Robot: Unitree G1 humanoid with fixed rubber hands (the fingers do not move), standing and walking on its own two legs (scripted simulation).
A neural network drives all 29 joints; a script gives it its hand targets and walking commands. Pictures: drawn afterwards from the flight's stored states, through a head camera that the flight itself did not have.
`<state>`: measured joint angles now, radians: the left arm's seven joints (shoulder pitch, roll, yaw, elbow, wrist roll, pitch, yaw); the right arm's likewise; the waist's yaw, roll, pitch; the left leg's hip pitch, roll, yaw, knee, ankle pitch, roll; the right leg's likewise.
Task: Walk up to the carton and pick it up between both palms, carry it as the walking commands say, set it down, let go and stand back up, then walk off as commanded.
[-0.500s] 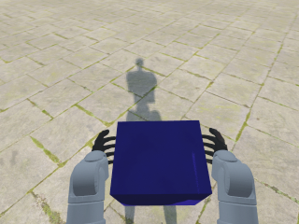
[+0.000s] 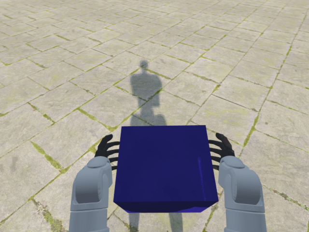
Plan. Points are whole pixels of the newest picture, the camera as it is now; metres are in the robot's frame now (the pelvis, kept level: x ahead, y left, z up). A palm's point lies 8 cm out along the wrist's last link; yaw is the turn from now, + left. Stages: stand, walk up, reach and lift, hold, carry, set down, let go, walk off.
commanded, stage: carry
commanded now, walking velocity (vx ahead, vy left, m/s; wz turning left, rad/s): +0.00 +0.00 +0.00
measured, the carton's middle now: (163, 172) +0.30 +0.00 +0.00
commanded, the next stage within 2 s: none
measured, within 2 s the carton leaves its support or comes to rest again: neither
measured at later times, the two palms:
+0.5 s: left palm (101, 163) +0.28 +0.15 +0.08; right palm (225, 162) +0.28 -0.15 +0.08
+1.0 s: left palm (98, 168) +0.26 +0.16 +0.08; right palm (224, 165) +0.27 -0.14 +0.09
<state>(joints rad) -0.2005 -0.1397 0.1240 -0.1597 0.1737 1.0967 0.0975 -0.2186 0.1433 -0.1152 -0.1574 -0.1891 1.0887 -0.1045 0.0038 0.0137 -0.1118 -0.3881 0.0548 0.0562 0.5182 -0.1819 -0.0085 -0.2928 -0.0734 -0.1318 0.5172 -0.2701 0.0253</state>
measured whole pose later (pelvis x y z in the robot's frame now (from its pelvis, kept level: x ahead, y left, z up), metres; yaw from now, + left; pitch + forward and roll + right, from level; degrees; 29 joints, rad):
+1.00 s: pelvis -0.01 +0.01 -0.01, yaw +2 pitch +3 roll -1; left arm -0.22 -0.14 0.10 -0.28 0.14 1.20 0.15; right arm -0.23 0.15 -0.10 -0.30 -0.14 1.20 -0.20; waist -0.01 0.02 -0.07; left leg -0.46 0.04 0.03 0.63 -0.21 0.00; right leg -0.35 -0.10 -0.15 0.64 -0.32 0.04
